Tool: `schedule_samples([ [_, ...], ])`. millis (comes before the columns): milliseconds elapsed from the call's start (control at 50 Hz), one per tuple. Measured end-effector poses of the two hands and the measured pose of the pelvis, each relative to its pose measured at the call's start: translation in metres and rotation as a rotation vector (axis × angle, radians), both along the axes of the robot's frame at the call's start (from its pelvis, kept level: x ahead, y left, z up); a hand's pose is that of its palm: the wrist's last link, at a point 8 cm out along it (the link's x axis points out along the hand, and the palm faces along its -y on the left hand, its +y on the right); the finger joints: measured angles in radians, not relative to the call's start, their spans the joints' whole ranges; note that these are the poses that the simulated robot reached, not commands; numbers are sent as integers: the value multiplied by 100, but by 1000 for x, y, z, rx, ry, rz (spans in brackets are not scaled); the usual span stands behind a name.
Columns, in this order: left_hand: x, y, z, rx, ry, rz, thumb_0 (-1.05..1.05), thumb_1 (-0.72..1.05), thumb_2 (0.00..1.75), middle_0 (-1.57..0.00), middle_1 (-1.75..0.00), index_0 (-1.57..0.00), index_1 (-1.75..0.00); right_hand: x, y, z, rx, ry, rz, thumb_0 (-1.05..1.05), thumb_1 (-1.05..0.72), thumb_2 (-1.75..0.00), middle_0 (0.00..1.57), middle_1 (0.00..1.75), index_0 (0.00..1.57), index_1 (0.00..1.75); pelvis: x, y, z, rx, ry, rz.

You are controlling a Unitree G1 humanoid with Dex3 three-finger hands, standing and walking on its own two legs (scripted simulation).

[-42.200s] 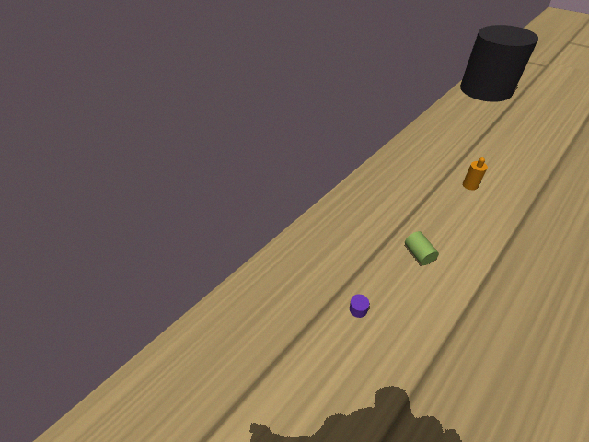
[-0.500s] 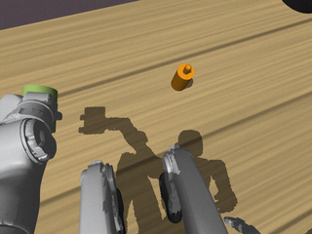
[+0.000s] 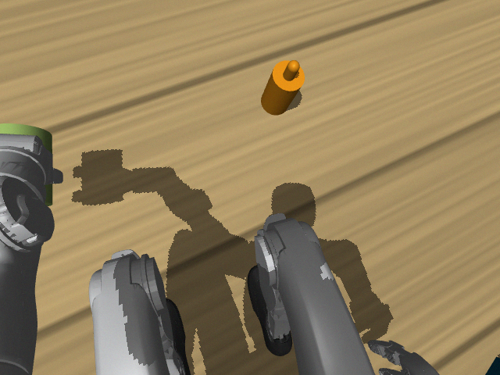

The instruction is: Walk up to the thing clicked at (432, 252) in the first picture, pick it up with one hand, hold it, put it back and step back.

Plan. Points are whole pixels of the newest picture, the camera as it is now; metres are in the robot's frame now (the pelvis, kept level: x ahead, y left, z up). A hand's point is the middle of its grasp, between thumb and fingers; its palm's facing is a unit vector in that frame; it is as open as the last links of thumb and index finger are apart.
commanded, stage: crouch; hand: left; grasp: from above
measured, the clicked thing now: (20, 168) +0.48 +0.30 -0.16
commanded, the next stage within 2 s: lower in 0.80 s
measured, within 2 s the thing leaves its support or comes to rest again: neither
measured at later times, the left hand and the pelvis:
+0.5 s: hand (15, 180) +0.47 +0.31 -0.17, palm faces +0.00 -0.46 -0.89, open 11.3 cm; pelvis -0.01 +0.00 -0.02, yaw -3 degrees
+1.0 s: hand (15, 188) +0.46 +0.33 -0.19, palm faces +0.00 -0.45 -0.89, open 11.4 cm; pelvis -0.01 +0.01 -0.02, yaw -4 degrees
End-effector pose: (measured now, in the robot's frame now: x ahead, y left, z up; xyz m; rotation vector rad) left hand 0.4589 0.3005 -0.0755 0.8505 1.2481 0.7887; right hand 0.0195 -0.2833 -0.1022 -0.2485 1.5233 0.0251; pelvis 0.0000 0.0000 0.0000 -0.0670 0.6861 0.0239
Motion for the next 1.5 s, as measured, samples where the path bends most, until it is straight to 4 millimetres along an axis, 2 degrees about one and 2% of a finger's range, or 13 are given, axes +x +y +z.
schedule_samples([
  [200, 3, 16, -8, 28, 12, -19, 0, -19, 58, -72, -43, -67, -48, -9, 4, -7, 20, 15, 14, 0, -92, -90, 20, 30, 20, 29, -2, 2, -11, -20, -24, -2],
  [540, 7, 20, -40, 26, 22, -43, 0, -21, 61, -72, -47, -67, -51, -38, 5, 8, 12, 92, 26, 0, -93, -91, 20, 30, 20, 29, -6, 5, -20, -56, -50, -9],
  [820, 4, 27, -47, 28, 21, -24, 0, -23, 63, -71, -48, -66, -53, -37, 13, 8, 42, 89, 48, 0, -93, -91, 20, 30, 20, 29, -7, 7, -22, -72, -65, -12],
  [1000, -1, 31, -57, 25, 35, -30, 0, -21, 62, -70, -49, -65, -53, -36, 19, 7, 63, 90, 68, 0, -93, -91, 20, 30, 20, 29, -9, 8, -23, -81, -72, -13],
  [1320, -7, 19, -100, 28, 59, -13, 0, -19, 58, -71, -45, -66, -50, -47, 22, 19, 74, 154, 120, -1, -93, -91, 19, 30, 20, 29, -11, 7, -26, -101, -105, -17],
  [1500, 2, 9, -119, 8, 23, 26, -1, -18, 55, -73, -41, -67, -47, -56, 21, 25, 94, 199, 137, -1, -94, -91, 19, 30, 20, 29, -11, 8, -31, -120, -120, -22],
])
